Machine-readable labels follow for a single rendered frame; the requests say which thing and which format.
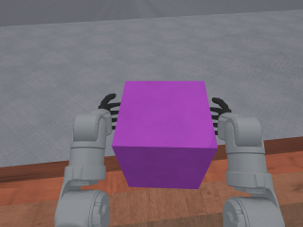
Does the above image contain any robot right forearm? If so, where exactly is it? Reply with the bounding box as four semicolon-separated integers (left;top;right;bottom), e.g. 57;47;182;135
217;113;285;227

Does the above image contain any left robot hand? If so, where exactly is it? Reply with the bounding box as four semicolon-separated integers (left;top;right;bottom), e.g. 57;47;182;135
98;94;121;130

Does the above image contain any right robot hand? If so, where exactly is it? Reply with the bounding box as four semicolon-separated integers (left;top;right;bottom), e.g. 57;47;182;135
209;97;232;135

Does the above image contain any robot left forearm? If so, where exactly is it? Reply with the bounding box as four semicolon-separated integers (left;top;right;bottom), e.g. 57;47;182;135
54;109;113;226

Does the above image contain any robot right upper arm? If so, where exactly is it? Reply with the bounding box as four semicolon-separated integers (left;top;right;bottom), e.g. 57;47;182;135
223;197;285;227

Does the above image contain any carton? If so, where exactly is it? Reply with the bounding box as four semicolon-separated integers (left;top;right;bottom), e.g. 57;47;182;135
112;80;218;189

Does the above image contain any robot left upper arm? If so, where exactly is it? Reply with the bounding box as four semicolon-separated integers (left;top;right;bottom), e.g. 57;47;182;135
55;189;110;227

